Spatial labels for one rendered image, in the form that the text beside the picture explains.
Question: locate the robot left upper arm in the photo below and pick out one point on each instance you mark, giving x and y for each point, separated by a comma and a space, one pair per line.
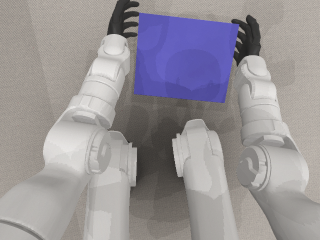
41, 207

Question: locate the left robot forearm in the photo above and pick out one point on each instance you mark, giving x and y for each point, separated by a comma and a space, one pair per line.
102, 86

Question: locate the right robot forearm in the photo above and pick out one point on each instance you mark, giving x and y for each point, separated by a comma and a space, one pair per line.
259, 108

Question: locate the robot right upper arm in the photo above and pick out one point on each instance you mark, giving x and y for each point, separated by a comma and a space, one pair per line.
277, 178

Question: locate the left robot thigh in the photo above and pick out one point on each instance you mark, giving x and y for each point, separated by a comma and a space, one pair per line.
108, 196

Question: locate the right robot shin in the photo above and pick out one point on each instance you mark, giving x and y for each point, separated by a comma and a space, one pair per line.
213, 138

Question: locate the carton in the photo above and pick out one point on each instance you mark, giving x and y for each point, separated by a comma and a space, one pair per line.
184, 58

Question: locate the right robot hand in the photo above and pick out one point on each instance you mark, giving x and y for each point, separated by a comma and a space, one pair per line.
250, 40

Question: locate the left robot hand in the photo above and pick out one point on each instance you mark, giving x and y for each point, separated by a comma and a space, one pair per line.
117, 24

